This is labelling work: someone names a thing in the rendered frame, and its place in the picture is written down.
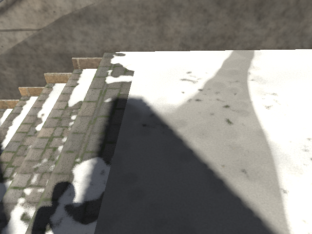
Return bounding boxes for stairs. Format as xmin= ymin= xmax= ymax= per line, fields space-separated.
xmin=0 ymin=68 xmax=98 ymax=234

